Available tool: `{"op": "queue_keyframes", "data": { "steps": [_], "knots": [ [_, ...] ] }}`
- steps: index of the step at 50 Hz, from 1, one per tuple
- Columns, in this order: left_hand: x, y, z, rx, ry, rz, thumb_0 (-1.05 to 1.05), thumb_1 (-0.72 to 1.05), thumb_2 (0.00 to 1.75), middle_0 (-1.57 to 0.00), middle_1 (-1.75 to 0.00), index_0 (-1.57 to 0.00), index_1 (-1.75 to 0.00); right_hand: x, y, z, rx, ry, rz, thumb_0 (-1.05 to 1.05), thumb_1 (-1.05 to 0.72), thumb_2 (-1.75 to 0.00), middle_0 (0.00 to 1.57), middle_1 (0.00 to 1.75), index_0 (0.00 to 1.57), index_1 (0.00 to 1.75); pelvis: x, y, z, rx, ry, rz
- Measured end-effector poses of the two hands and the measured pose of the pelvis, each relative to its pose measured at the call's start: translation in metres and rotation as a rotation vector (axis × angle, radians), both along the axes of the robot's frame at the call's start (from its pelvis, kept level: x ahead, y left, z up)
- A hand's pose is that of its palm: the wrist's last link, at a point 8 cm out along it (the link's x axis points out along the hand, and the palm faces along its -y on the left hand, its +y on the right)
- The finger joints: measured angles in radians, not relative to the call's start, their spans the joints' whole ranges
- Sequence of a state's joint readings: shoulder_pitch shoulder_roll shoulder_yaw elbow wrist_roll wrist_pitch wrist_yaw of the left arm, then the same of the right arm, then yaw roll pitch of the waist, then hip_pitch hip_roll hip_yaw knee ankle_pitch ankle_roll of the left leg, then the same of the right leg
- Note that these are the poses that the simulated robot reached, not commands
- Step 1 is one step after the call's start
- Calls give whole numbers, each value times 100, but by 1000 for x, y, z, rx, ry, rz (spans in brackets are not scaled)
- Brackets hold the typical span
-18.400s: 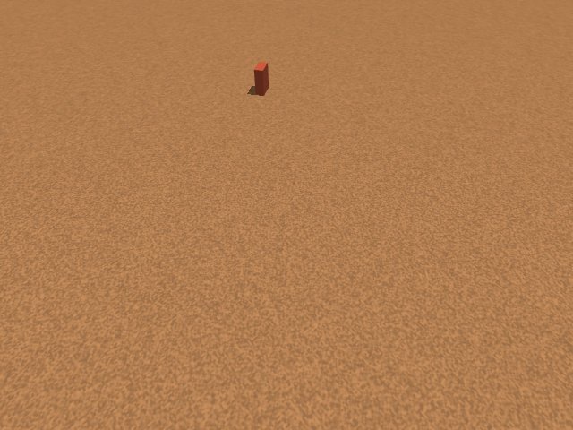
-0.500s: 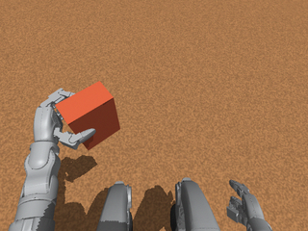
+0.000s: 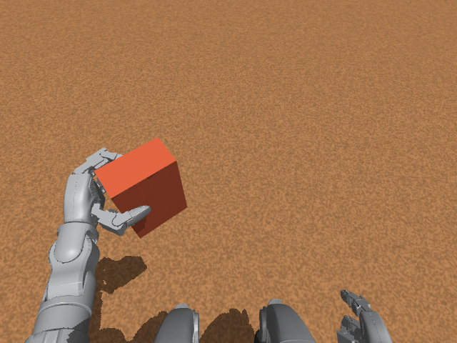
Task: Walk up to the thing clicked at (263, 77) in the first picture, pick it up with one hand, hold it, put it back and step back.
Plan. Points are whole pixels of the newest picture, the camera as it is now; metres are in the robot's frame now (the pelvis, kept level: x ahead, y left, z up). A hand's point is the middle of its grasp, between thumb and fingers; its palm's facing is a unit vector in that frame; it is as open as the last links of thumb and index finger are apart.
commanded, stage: lift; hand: left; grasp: from the side
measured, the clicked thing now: (148, 192) +0.36 +0.15 +0.02
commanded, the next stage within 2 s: hold in 0.64 s
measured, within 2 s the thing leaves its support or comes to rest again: neither
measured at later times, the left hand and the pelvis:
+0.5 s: hand (127, 176) +0.36 +0.17 +0.08, palm faces +0.04 -1.00 +0.01, open 10.0 cm; pelvis +0.02 -0.01 +0.03, yaw +0 degrees
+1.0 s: hand (127, 175) +0.35 +0.16 +0.10, palm faces +0.04 -1.00 +0.01, open 10.0 cm; pelvis +0.02 -0.02 +0.05, yaw +0 degrees
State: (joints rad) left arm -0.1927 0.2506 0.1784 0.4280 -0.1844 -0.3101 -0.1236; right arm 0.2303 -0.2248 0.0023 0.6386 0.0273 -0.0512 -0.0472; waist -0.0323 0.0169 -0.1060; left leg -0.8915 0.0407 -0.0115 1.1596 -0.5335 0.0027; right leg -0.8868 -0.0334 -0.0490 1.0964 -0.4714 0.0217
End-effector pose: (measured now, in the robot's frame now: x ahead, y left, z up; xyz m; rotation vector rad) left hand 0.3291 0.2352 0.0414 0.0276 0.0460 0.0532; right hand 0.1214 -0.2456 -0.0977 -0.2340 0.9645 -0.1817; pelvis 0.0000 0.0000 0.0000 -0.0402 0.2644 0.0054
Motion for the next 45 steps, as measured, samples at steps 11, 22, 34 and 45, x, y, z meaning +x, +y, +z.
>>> {"op": "queue_keyframes", "data": {
  "steps": [11,22,34,45],
  "knots": [
    [6,-7,20,-23,-6,-9,-2,-48,106,-77,-111,-79,-108,2,-5,18,2,9,-6,1,-90,-89,21,30,21,30,9,-4,20,10,-43,-3],
    [8,-15,35,-35,-17,-16,-2,-46,106,-76,-111,-78,-109,7,-15,30,-7,7,-13,1,-89,-89,21,30,21,30,15,-11,32,18,-77,-2],
    [5,-21,45,-39,-22,-20,-2,-46,107,-76,-112,-77,-109,11,-22,37,-4,-5,-15,1,-89,-89,20,30,21,30,16,-17,39,25,-107,-2],
    [0,-23,52,-42,-28,-20,-2,-45,105,-75,-110,-77,-108,14,-23,42,-6,-22,-18,1,-90,-89,20,30,21,30,16,-18,44,29,-126,-4]
  ]
}}
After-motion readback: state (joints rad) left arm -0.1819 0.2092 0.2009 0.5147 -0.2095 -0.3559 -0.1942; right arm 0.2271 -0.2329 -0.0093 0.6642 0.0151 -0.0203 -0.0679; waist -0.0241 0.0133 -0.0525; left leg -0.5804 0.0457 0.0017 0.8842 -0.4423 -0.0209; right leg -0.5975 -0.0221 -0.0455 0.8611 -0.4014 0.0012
